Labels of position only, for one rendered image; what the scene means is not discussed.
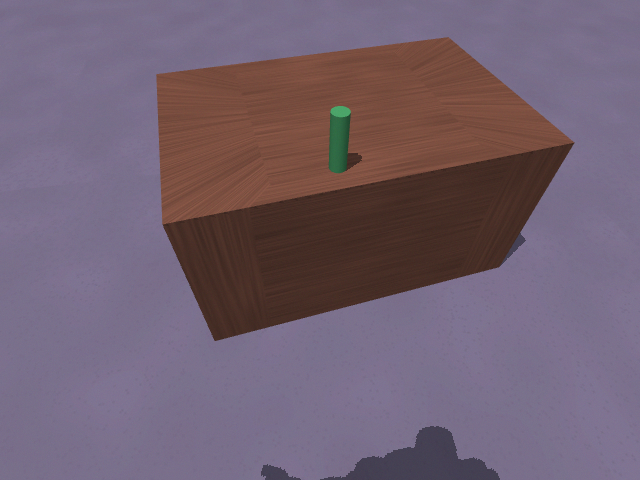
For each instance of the can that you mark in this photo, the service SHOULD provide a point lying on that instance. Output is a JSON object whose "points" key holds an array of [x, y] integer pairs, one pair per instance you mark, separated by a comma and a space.
{"points": [[339, 138]]}

